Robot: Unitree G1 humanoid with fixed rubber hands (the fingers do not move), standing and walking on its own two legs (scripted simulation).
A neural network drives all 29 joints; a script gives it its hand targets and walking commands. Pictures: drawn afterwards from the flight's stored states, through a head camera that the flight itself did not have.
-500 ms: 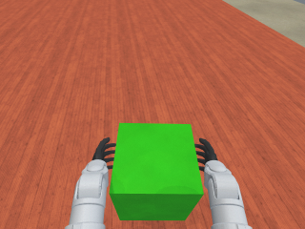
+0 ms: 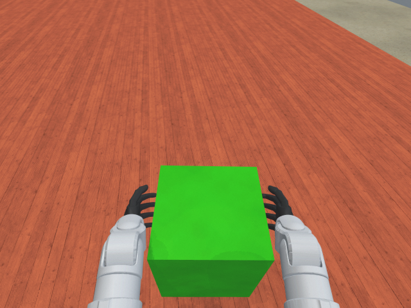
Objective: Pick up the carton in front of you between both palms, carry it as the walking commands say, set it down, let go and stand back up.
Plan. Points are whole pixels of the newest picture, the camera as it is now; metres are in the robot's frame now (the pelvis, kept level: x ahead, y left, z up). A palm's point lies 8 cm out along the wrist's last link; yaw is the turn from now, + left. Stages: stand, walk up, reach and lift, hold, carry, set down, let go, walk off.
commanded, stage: carry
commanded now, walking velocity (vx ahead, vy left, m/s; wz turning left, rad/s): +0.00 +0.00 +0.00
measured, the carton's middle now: (207, 234) +0.31 +0.00 -0.05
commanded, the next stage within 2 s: hold in 0.48 s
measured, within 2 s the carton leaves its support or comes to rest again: neither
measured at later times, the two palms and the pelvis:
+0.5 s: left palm (134, 226) +0.27 +0.15 +0.04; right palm (286, 227) +0.28 -0.15 +0.04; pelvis -0.01 +0.00 +0.00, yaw -1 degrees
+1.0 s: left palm (152, 218) +0.33 +0.13 -0.02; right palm (286, 237) +0.28 -0.16 -0.01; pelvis -0.03 +0.06 -0.01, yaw -15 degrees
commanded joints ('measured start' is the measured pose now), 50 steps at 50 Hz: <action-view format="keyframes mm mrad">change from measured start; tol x4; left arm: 1 -452 -918 -558 -70 -267 -41 -250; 24 -452 -915 -559 -70 -269 -40 -250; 25 -355 -915 -532 -103 -259 -42 -258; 26 -399 -865 -536 -158 -266 -59 -260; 31 -454 -891 -561 -120 -269 -80 -270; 38 -600 -970 -329 175 -149 -105 -238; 42 -706 -923 -150 364 -44 -158 -219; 46 -763 -800 -15 400 37 -249 -184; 50 -761 -722 24 400 74 -365 -159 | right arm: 1 -434 921 537 -56 255 -39 234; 22 -440 920 543 -57 258 -39 233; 24 -429 919 538 -52 254 -38 233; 25 -337 960 533 -23 248 -54 238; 27 -301 903 474 -21 195 -81 219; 32 -486 925 535 -47 228 -92 228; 37 -675 883 437 176 191 -133 304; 40 -775 844 294 325 123 -191 325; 45 -812 705 18 517 -38 -286 289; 50 -790 612 -57 576 -117 -407 259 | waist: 1 2 11 -230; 24 1 7 -232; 25 6 -99 -105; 28 -41 -33 -155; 32 31 -30 -152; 36 88 -8 -47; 43 54 35 42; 50 39 21 -120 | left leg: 1 135 65 -71 -27 159 12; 24 126 64 -68 -30 138 7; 25 345 -246 -180 -58 201 50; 27 210 -220 -233 -104 281 55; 36 180 -208 -221 -134 -38 38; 42 164 -194 -217 -91 -178 28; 50 -24 -199 -206 100 38 0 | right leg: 1 18 -148 119 -100 326 21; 17 0 -148 126 -114 268 16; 24 3 -149 124 -107 308 16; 25 19 -1 341 -203 619 28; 27 265 28 350 -153 732 61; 31 305 49 315 -184 469 62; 36 138 68 289 -183 105 60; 40 16 85 284 -156 -39 33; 44 -139 103 267 -80 -51 15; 50 -344 129 246 78 101 26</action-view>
